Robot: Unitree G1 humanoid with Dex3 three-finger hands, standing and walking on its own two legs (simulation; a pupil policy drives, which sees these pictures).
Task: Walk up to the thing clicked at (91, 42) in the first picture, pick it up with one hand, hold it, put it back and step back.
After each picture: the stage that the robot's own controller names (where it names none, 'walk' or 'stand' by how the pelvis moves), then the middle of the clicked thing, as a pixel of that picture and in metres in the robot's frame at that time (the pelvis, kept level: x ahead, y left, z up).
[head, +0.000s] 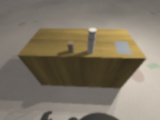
stand; (91, 42) +0.72 +0.03 +0.05
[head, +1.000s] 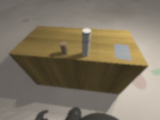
rise first; (85, 44) +0.63 +0.10 +0.08
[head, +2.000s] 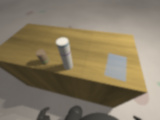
stand; (65, 55) +0.43 +0.22 +0.09
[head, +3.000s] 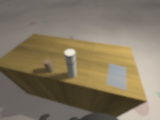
stand; (71, 65) +0.42 +0.17 +0.05
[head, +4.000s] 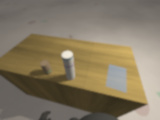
stand; (69, 67) +0.39 +0.18 +0.05
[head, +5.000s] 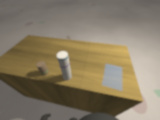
stand; (65, 67) +0.39 +0.21 +0.05
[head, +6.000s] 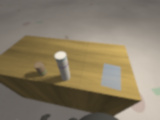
stand; (63, 67) +0.38 +0.22 +0.05
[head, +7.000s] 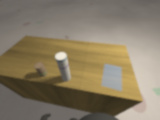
rise first; (64, 68) +0.38 +0.22 +0.05
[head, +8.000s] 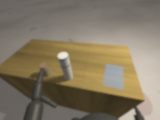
rise first; (66, 67) +0.39 +0.23 +0.05
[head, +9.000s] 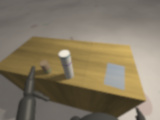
go down; (67, 66) +0.40 +0.22 +0.06
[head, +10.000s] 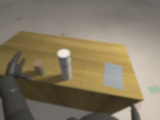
go down; (65, 66) +0.38 +0.20 +0.07
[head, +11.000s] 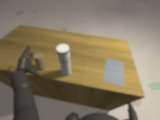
close in; (65, 62) +0.40 +0.20 +0.08
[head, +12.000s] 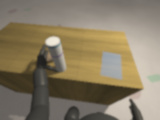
close; (58, 57) +0.41 +0.22 +0.11
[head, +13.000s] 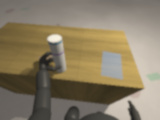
lift; (58, 56) +0.41 +0.22 +0.12
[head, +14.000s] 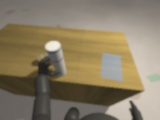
lift; (58, 61) +0.37 +0.21 +0.12
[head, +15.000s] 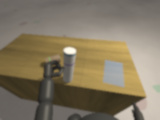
lift; (68, 66) +0.37 +0.17 +0.10
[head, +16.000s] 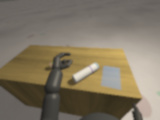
close; (86, 72) +0.47 +0.07 -0.03
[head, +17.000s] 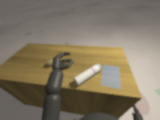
close; (88, 74) +0.44 +0.05 -0.03
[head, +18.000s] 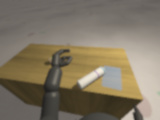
close; (91, 77) +0.41 +0.02 -0.03
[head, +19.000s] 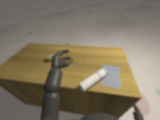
close; (93, 79) +0.39 +0.00 -0.03
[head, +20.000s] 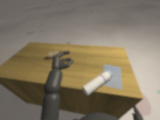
stand; (97, 82) +0.37 -0.03 -0.03
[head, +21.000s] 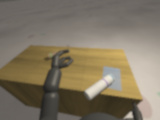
close; (99, 86) +0.34 -0.05 -0.03
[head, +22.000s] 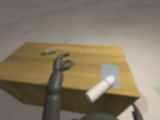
close; (101, 87) +0.32 -0.06 -0.03
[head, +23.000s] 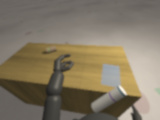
stand; (107, 99) +0.26 -0.10 -0.08
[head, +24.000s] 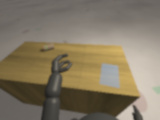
close; out of the picture +0.06 -0.38 -0.74
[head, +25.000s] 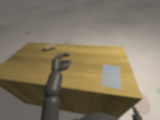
stand; out of the picture -0.02 -0.35 -0.74
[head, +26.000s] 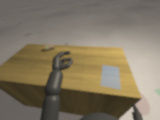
close; out of the picture -0.07 -0.34 -0.74
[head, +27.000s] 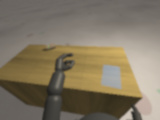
stand; out of the picture -0.10 -0.32 -0.74
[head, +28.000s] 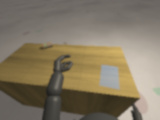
stand; out of the picture -0.13 -0.31 -0.74
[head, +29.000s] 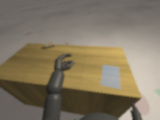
stand; out of the picture -0.14 -0.31 -0.74
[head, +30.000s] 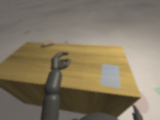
close; out of the picture -0.13 -0.31 -0.74
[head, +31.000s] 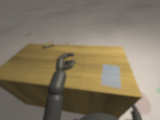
stand; out of the picture -0.11 -0.32 -0.74
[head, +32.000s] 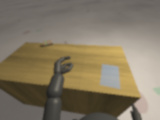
close; out of the picture -0.09 -0.33 -0.74
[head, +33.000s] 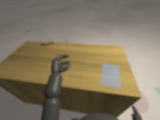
close; out of the picture -0.05 -0.34 -0.74
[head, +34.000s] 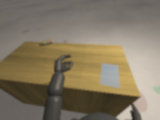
stand; out of the picture +0.00 -0.36 -0.74
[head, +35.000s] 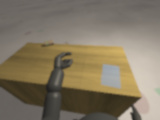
stand; out of the picture +0.07 -0.39 -0.74
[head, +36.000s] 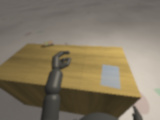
stand; out of the picture +0.14 -0.41 -0.74
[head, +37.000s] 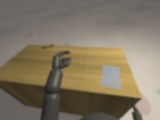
close; out of the picture +0.22 -0.45 -0.74
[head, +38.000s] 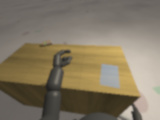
stand; (127, 117) +0.33 -0.48 -0.74
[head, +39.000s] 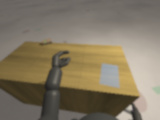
close; (127, 108) +0.43 -0.52 -0.74
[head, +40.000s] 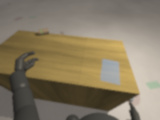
stand; (123, 95) +0.53 -0.58 -0.73
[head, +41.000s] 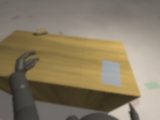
stand; (123, 89) +0.62 -0.62 -0.73
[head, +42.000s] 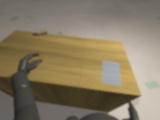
lift; (124, 84) +0.72 -0.67 -0.73
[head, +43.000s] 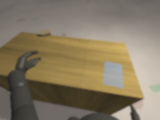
lift; (128, 81) +0.81 -0.71 -0.73
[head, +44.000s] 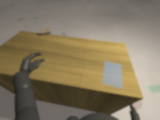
lift; (128, 77) +0.90 -0.75 -0.73
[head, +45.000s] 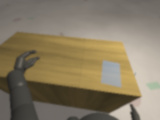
lift; (127, 71) +1.00 -0.78 -0.73
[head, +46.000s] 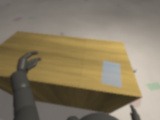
lift; (128, 68) +1.09 -0.81 -0.73
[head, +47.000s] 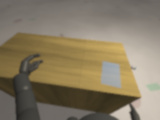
lift; (128, 65) +1.18 -0.84 -0.73
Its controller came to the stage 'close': yes
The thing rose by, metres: 0.00
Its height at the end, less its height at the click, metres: -0.80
